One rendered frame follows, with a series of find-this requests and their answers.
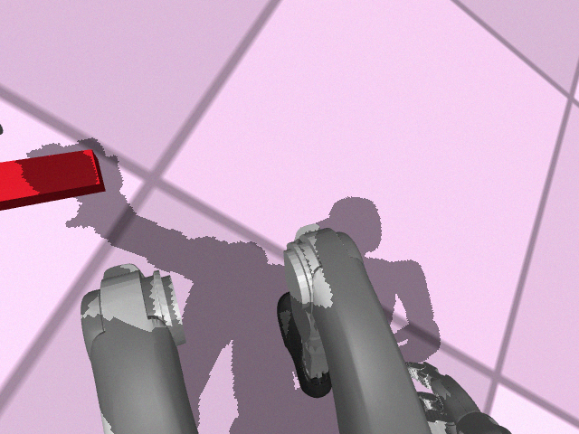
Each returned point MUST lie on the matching right robot arm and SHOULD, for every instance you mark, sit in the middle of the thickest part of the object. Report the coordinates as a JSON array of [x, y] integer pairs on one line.
[[479, 423]]

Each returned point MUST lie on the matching carton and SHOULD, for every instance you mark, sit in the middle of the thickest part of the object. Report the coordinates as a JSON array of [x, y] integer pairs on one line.
[[49, 178]]

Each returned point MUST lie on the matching right robot hand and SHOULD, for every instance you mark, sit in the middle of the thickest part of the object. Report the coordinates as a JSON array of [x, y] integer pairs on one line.
[[448, 403]]

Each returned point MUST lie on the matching right robot foot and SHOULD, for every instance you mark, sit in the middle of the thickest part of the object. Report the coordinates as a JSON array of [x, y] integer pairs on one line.
[[315, 387]]

